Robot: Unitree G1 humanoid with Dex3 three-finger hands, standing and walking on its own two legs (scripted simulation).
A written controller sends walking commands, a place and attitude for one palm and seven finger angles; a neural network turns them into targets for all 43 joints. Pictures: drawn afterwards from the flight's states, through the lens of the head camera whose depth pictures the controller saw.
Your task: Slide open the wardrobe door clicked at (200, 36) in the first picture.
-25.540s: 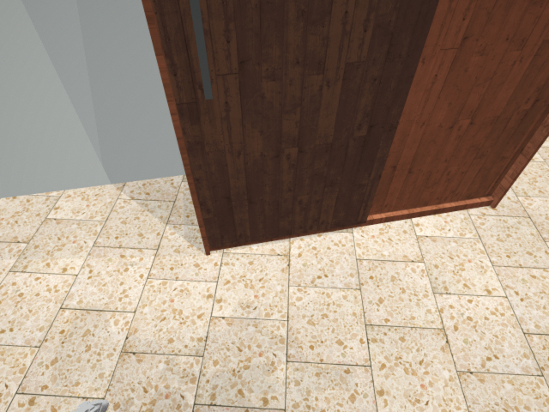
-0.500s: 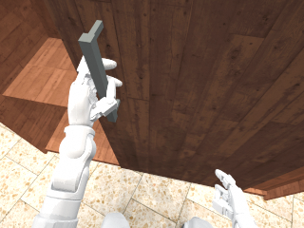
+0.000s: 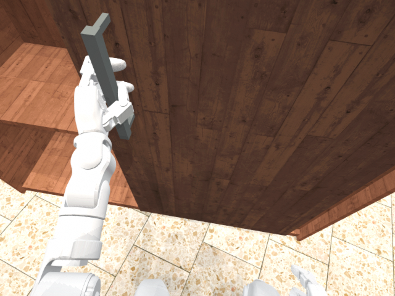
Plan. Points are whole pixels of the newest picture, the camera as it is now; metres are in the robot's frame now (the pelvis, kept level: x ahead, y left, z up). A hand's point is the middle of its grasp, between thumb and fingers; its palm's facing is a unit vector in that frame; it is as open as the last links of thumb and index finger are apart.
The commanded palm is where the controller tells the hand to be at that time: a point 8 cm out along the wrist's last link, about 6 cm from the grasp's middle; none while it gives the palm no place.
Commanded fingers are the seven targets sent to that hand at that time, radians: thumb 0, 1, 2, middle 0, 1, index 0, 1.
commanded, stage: step sideways, sliding the door along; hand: left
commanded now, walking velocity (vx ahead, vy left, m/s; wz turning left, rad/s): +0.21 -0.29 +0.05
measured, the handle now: (116, 87) +0.42 +0.24 +0.14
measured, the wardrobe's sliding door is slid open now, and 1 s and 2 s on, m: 0.63 0.63 0.63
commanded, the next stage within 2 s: stop walking and hold the door there in 0.30 s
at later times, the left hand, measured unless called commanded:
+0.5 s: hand (127, 104) +0.39 +0.21 +0.14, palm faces +0.55 -0.82 -0.19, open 6.5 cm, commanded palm +0.34 +0.23 +0.12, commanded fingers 0.00 0.90 0.90 -0.45 -1.40 -0.45 -1.40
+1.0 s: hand (127, 104) +0.39 +0.21 +0.14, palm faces +0.60 -0.77 -0.21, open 6.4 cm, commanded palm +0.34 +0.23 +0.12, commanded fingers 0.00 0.90 0.90 -0.45 -1.40 -0.45 -1.40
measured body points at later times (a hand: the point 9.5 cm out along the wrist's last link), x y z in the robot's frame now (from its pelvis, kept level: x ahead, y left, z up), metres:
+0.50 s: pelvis +0.04 -0.13 +0.00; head +0.12 -0.09 +0.44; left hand +0.35 +0.25 +0.15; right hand +0.25 -0.32 -0.10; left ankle +0.04 +0.05 -0.74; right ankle +0.10 -0.30 -0.68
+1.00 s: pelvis +0.03 -0.14 +0.00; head +0.03 -0.13 +0.45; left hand +0.35 +0.25 +0.15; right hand +0.13 -0.42 -0.10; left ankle +0.08 -0.05 -0.74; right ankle +0.06 -0.28 -0.71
